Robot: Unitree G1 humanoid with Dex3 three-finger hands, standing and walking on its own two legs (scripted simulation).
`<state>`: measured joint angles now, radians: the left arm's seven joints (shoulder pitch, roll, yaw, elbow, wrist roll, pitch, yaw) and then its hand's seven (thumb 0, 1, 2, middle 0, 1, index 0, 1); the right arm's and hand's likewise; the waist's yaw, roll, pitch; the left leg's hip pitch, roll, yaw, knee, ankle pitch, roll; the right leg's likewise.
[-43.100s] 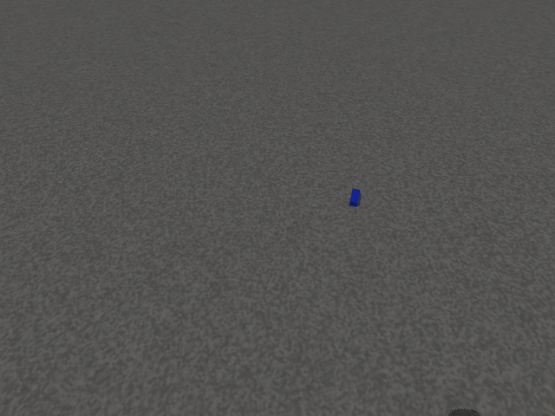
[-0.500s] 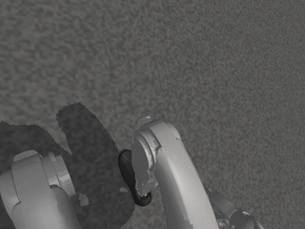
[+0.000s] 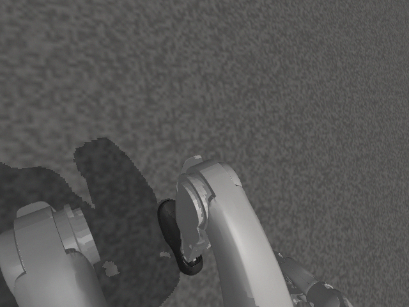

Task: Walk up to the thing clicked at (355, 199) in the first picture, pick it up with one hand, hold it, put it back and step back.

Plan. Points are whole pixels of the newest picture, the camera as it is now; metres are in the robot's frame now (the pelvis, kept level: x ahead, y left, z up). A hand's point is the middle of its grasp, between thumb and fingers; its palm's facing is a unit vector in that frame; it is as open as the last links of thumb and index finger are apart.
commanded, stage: open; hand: left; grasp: from above
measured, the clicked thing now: out of the picture +0.44 +0.36 -0.29
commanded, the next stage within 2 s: withdraw in 0.16 s
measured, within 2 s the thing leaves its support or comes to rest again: neither
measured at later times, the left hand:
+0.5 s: hand out of the picture +0.45 +0.36 -0.22, palm faces -0.32 -0.13 -0.94, open 13.4 cm
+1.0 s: hand out of the picture +0.41 +0.37 -0.11, palm faces -0.50 -0.15 -0.85, open 13.5 cm
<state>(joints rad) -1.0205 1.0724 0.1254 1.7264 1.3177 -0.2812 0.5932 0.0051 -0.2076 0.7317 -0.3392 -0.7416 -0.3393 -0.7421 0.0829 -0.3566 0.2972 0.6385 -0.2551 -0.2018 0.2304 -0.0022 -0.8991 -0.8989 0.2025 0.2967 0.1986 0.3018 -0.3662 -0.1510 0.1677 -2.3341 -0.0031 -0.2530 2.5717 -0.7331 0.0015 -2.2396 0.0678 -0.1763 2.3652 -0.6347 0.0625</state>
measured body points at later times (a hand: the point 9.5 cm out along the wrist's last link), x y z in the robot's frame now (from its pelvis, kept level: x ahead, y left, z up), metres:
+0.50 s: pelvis +0.00 +0.00 +0.00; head +0.26 +0.14 +0.34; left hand +0.46 +0.37 -0.16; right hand +0.07 -0.26 -0.05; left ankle +0.06 +0.12 -0.27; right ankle +0.12 -0.12 -0.27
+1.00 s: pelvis -0.01 -0.01 +0.05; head +0.22 +0.10 +0.42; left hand +0.43 +0.37 -0.06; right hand +0.10 -0.28 -0.04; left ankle +0.06 +0.12 -0.27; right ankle +0.12 -0.12 -0.27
